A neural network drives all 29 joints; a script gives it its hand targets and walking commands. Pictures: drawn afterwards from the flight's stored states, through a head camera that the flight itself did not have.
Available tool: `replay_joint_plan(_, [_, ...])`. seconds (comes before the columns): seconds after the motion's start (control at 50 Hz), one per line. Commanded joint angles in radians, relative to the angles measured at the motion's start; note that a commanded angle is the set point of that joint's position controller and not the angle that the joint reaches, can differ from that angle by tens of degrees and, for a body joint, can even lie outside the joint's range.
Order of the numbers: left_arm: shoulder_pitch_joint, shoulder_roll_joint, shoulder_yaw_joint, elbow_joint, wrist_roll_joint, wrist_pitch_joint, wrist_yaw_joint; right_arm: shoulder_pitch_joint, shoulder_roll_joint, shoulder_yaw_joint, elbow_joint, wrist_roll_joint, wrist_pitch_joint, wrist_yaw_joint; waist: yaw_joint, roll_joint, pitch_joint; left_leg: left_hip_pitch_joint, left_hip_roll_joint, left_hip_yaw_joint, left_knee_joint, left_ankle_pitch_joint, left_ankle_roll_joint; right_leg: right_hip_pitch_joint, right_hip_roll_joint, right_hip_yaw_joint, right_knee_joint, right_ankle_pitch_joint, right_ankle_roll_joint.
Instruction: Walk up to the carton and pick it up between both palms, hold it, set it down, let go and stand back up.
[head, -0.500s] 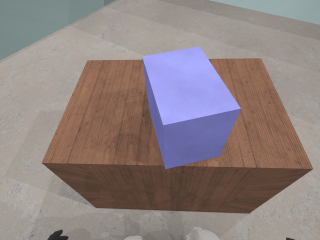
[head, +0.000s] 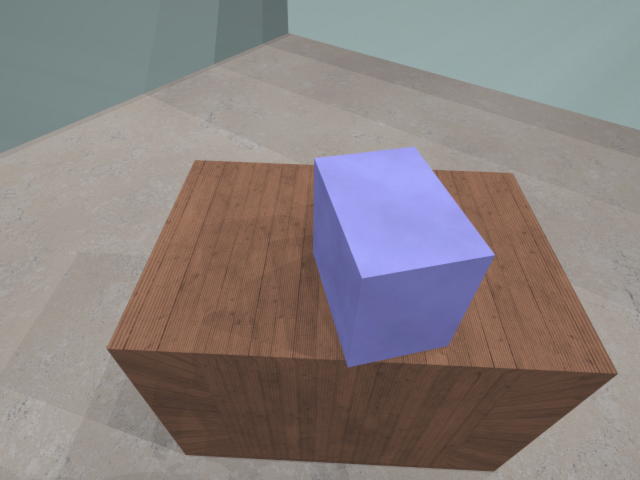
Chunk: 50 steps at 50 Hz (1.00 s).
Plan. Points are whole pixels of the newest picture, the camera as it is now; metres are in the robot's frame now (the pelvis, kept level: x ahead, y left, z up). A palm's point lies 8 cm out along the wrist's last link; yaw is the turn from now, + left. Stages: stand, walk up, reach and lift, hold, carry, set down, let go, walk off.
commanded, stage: walk up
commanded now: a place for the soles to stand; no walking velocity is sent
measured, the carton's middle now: (382, 253) +0.50 -0.08 -0.03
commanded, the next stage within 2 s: reach and lift in 1.22 s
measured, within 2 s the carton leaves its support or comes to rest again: neither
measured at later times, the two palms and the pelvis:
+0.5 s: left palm out of the picture +0.14 +0.28 -0.10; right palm out of the picture +0.14 -0.30 -0.11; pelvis +0.04 -0.01 +0.01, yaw -1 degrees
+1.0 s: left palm out of the picture +0.15 +0.28 -0.11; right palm out of the picture +0.11 -0.31 -0.11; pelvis +0.04 -0.01 +0.01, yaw -3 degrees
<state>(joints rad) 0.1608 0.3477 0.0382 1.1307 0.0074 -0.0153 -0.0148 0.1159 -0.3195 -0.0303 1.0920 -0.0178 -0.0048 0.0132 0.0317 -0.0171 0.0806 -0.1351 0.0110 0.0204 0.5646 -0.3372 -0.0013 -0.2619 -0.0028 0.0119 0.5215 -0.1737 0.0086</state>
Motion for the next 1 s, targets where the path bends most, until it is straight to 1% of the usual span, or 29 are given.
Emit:
replay_joint_plan(0.0, [-0.072, 0.226, 0.026, -0.066, -0.001, -0.028, 0.017, -0.074, -0.242, -0.035, -0.067, 0.006, -0.021, -0.014, -0.023, 0.054, 0.024, -0.106, 0.097, -0.146, -0.269, -0.112, 0.041, -0.015, -0.089, 0.164, -0.165, -0.126, -0.039])
replay_joint_plan(0.04, [-0.054, 0.225, 0.023, -0.061, -0.009, -0.033, 0.02, -0.092, -0.257, -0.039, -0.075, 0.009, -0.025, -0.011, -0.014, 0.073, -0.068, -0.034, 0.125, -0.135, -0.253, -0.019, 0.046, 0.037, -0.086, 0.122, -0.124, 0.034, -0.033])
replay_joint_plan(0.06, [-0.05, 0.225, 0.02, -0.063, -0.006, -0.039, 0.021, -0.077, -0.246, -0.033, -0.081, 0.011, -0.031, -0.016, -0.015, 0.0, -0.096, -0.021, 0.126, -0.124, -0.232, 0.132, 0.046, 0.06, -0.101, 0.112, -0.111, 0.135, -0.034])
replay_joint_plan(0.08, [-0.037, 0.229, 0.02, -0.053, -0.003, -0.044, 0.024, -0.08, -0.25, -0.033, -0.08, 0.02, -0.035, -0.016, -0.011, -0.025, -0.126, 0.032, 0.122, -0.107, -0.202, 0.296, 0.035, 0.098, -0.104, 0.119, -0.106, 0.282, -0.038])
replay_joint_plan(0.1, [-0.017, 0.219, 0.017, -0.053, -0.002, -0.046, 0.029, -0.073, -0.254, -0.038, -0.071, 0.02, -0.032, -0.017, -0.021, 0.003, -0.138, 0.045, 0.113, -0.068, -0.187, 0.34, 0.032, 0.103, -0.103, 0.093, -0.103, 0.348, -0.033])
replay_joint_plan(0.14, [-0.041, 0.226, 0.015, -0.072, -0.007, -0.051, 0.034, -0.059, -0.245, -0.036, -0.081, 0.024, -0.025, -0.022, -0.029, -0.004, -0.157, 0.073, 0.11, -0.057, -0.178, 0.39, 0.02, 0.106, -0.128, 0.118, -0.093, 0.435, -0.044])
replay_joint_plan(0.2, [-0.062, 0.209, 0.009, -0.081, -0.005, -0.045, 0.036, -0.076, -0.254, -0.045, -0.075, 0.02, -0.02, -0.022, -0.032, 0.008, -0.174, 0.122, 0.125, -0.05, -0.193, 0.414, 0.023, 0.091, -0.122, 0.102, -0.074, 0.414, -0.064])
replay_joint_plan(0.24, [-0.055, 0.209, 0.004, -0.07, -0.006, -0.044, 0.038, -0.085, -0.248, -0.038, -0.065, 0.025, -0.014, -0.019, -0.025, 0.011, -0.127, 0.082, 0.113, -0.05, -0.198, 0.443, 0.028, 0.089, -0.1, 0.091, -0.079, 0.402, -0.049])
replay_joint_plan(0.28, [-0.06, 0.223, 0.005, -0.082, -0.002, -0.039, 0.04, -0.11, -0.251, -0.043, -0.077, 0.019, -0.01, -0.019, -0.031, -0.041, -0.148, 0.074, 0.118, -0.037, -0.206, 0.333, 0.036, 0.103, -0.108, 0.088, -0.092, 0.353, -0.047])
replay_joint_plan(0.3, [-0.059, 0.234, 0.008, -0.083, -0.005, -0.039, 0.038, -0.092, -0.246, -0.037, -0.076, 0.028, -0.008, -0.018, -0.014, -0.056, -0.157, 0.068, 0.114, -0.05, -0.209, 0.322, 0.033, 0.115, -0.113, 0.101, -0.088, 0.35, -0.053])
replay_joint_plan(0.34, [-0.061, 0.218, 0.001, -0.079, -0.004, -0.042, 0.04, -0.097, -0.243, -0.037, -0.072, 0.02, -0.008, -0.011, -0.028, 0.008, -0.177, 0.086, 0.104, -0.047, -0.224, 0.285, 0.026, 0.132, -0.13, 0.13, -0.105, 0.327, -0.058])
replay_joint_plan(0.36, [-0.055, 0.228, 0.003, -0.081, -0.005, -0.044, 0.041, -0.098, -0.244, -0.034, -0.074, 0.016, -0.008, -0.014, -0.015, -0.014, -0.172, 0.079, 0.112, -0.052, -0.216, 0.31, 0.027, 0.13, -0.132, 0.121, -0.099, 0.37, -0.049])
replay_joint_plan(0.38, [-0.084, 0.216, 0.005, -0.082, -0.003, -0.044, 0.041, -0.108, -0.245, -0.038, -0.077, 0.02, -0.011, -0.013, -0.032, -0.053, -0.162, 0.079, 0.113, -0.05, -0.211, 0.316, 0.027, 0.129, -0.119, 0.096, -0.09, 0.387, -0.052])
replay_joint_plan(0.44, [-0.093, 0.23, 0.006, -0.097, -0.004, -0.044, 0.043, -0.122, -0.233, -0.036, -0.076, 0.008, -0.009, -0.011, -0.021, 0.005, -0.146, 0.094, 0.117, -0.035, -0.235, 0.345, 0.02, 0.099, -0.139, 0.122, -0.088, 0.412, -0.062])
replay_joint_plan(0.48, [-0.138, 0.211, 0.0, -0.099, -0.004, -0.039, 0.041, -0.112, -0.253, -0.04, -0.066, 0.021, -0.014, -0.012, -0.04, 0.009, -0.146, 0.08, 0.12, -0.032, -0.225, 0.367, 0.024, 0.105, -0.102, 0.08, -0.077, 0.378, -0.051])
replay_joint_plan(0.52, [-0.111, 0.227, 0.009, -0.098, -0.006, -0.043, 0.046, -0.102, -0.242, -0.041, -0.067, 0.012, -0.015, -0.011, -0.032, 0.021, -0.141, 0.086, 0.119, -0.014, -0.222, 0.351, 0.021, 0.119, -0.115, 0.09, -0.083, 0.378, -0.056])
replay_joint_plan(0.54, [-0.102, 0.24, 0.009, -0.101, -0.003, -0.043, 0.046, -0.102, -0.245, -0.038, -0.071, 0.01, -0.013, -0.013, -0.021, -0.01, -0.164, 0.107, 0.119, -0.034, -0.218, 0.392, 0.023, 0.136, -0.13, 0.123, -0.086, 0.434, -0.061])
replay_joint_plan(0.56, [-0.106, 0.236, 0.012, -0.109, -0.01, -0.044, 0.045, -0.107, -0.238, -0.037, -0.083, 0.007, -0.01, -0.01, -0.029, 0.041, -0.122, 0.089, 0.112, -0.027, -0.224, 0.349, 0.021, 0.101, -0.122, 0.114, -0.083, 0.396, -0.067])
replay_joint_plan(0.58, [-0.133, 0.235, 0.005, -0.116, -0.006, -0.038, 0.044, -0.096, -0.252, -0.042, -0.069, 0.001, -0.008, -0.012, -0.04, -0.008, -0.123, 0.08, 0.114, -0.032, -0.228, 0.356, 0.023, 0.103, -0.115, 0.11, -0.078, 0.375, -0.057])
replay_joint_plan(0.62, [-0.109, 0.211, 0.004, -0.108, -0.011, -0.037, 0.039, -0.126, -0.25, -0.043, -0.08, 0.005, -0.01, -0.01, -0.022, 0.035, -0.099, 0.059, 0.119, -0.015, -0.231, 0.295, 0.02, 0.107, -0.106, 0.101, -0.106, 0.304, -0.042])
replay_joint_plan(0.64, [-0.134, 0.222, 0.012, -0.108, -0.01, -0.035, 0.04, -0.104, -0.246, -0.039, -0.086, 0.008, -0.011, -0.01, -0.035, 0.025, -0.111, 0.058, 0.126, -0.03, -0.241, 0.291, 0.024, 0.113, -0.098, 0.096, -0.099, 0.296, -0.053])
replay_joint_plan(0.66, [-0.107, 0.234, 0.016, -0.106, -0.006, -0.033, 0.041, -0.109, -0.247, -0.047, -0.086, 0.008, -0.011, -0.013, -0.018, -0.008, -0.085, 0.048, 0.12, -0.022, -0.236, 0.277, 0.026, 0.111, -0.105, 0.118, -0.103, 0.342, -0.051])
replay_joint_plan(0.76, [-0.119, 0.234, 0.019, -0.119, -0.014, -0.035, 0.042, -0.084, -0.253, -0.037, -0.08, 0.017, -0.012, -0.013, -0.031, 0.023, -0.117, 0.067, 0.122, -0.016, -0.226, 0.319, 0.025, 0.128, -0.106, 0.109, -0.092, 0.361, -0.05])
replay_joint_plan(0.82, [-0.119, 0.225, 0.014, -0.108, -0.001, -0.037, 0.046, -0.087, -0.246, -0.047, -0.078, 0.013, -0.007, -0.012, -0.039, -0.024, -0.151, 0.116, 0.114, 0.003, -0.212, 0.283, 0.028, 0.139, -0.116, 0.112, -0.088, 0.41, -0.066])
replay_joint_plan(0.86, [-0.134, 0.238, 0.018, -0.127, -0.004, -0.033, 0.048, -0.08, -0.254, -0.044, -0.087, 0.006, -0.005, -0.01, -0.043, 0.024, -0.12, 0.088, 0.118, -0.001, -0.23, 0.271, 0.023, 0.116, -0.118, 0.126, -0.086, 0.379, -0.062])
replay_joint_plan(0.88, [-0.117, 0.233, 0.02, -0.118, -0.005, -0.031, 0.045, -0.1, -0.233, -0.041, -0.084, 0.012, -0.003, -0.015, -0.031, -0.022, -0.104, 0.089, 0.12, -0.005, -0.235, 0.245, 0.023, 0.097, -0.113, 0.126, -0.101, 0.356, -0.056])
replay_joint_plan(0.9, [-0.144, 0.234, 0.016, -0.127, -0.007, -0.028, 0.043, -0.074, -0.229, -0.034, -0.09, 0.009, -0.002, -0.012, -0.05, 0.02, -0.085, 0.075, 0.12, -0.02, -0.243, 0.203, 0.023, 0.058, -0.111, 0.143, -0.103, 0.248, -0.062])
replay_joint_plan(0.92, [-0.132, 0.225, 0.016, -0.115, -0.007, -0.027, 0.042, -0.083, -0.262, -0.043, -0.075, 0.006, -0.004, -0.012, -0.035, 0.034, -0.092, 0.086, 0.127, -0.019, -0.267, 0.21, 0.026, 0.076, -0.098, 0.111, -0.097, 0.242, -0.053])
replay_joint_plan(0.98, [-0.123, 0.207, 0.01, -0.103, -0.002, -0.031, 0.041, -0.074, -0.248, -0.04, -0.088, 0.017, -0.007, -0.009, -0.042, 0.006, -0.118, 0.088, 0.125, -0.022, -0.246, 0.269, 0.039, 0.112, -0.083, 0.099, -0.1, 0.294, -0.05])
